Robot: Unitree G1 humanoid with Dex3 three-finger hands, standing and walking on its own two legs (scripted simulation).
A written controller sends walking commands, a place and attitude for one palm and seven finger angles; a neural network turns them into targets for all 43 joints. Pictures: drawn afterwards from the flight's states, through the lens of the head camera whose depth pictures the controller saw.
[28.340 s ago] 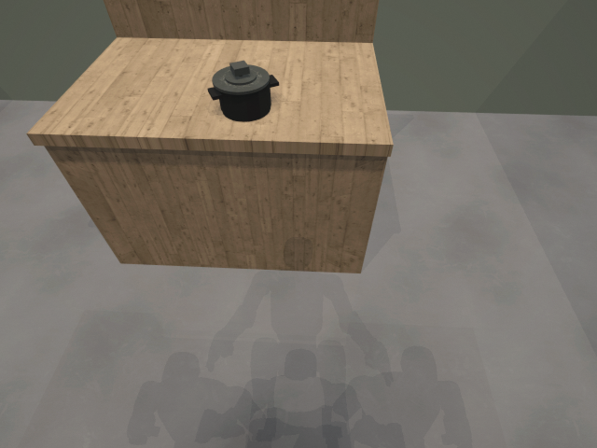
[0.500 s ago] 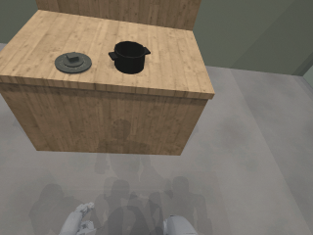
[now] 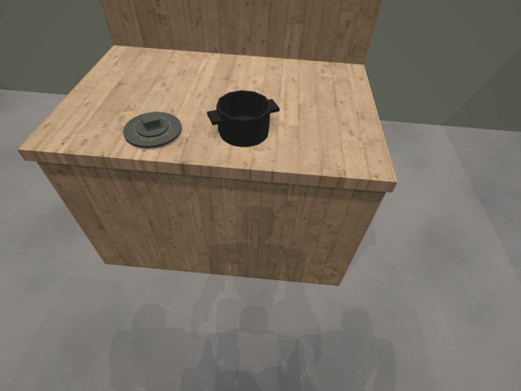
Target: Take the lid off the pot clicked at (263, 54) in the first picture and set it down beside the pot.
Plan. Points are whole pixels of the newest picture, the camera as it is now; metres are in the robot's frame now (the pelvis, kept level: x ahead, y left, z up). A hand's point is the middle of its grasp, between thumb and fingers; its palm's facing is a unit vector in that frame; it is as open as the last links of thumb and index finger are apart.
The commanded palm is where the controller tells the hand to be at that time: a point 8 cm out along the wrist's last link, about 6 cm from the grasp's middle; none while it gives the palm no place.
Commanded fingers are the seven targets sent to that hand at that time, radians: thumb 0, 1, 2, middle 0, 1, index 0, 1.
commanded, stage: stop stepping back and stand still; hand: left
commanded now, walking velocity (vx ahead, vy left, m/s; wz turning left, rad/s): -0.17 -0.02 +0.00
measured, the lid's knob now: (150, 120) +0.79 +0.33 -0.06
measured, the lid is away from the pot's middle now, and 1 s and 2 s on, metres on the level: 0.26 0.26 0.26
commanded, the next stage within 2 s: let the arm hang, fingers relaxed in 0.28 s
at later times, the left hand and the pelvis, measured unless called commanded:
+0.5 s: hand out of the picture +0.04 +0.16 -0.17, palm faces -0.01 -0.98 -0.21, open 7.4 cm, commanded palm none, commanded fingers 0.00 0.90 0.90 -0.20 -0.30 -0.20 -0.30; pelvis +0.01 -0.02 +0.01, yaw -1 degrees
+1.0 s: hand out of the picture +0.01 +0.13 -0.17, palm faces +0.02 -0.99 -0.17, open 7.3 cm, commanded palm none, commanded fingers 0.00 0.90 0.90 -0.20 -0.30 -0.20 -0.30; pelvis +0.02 -0.02 +0.01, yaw -1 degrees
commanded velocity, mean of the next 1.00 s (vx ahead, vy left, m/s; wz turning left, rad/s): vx -0.03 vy -0.02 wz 0.00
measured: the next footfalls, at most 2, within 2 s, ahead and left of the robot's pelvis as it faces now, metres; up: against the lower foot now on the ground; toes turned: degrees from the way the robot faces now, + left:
none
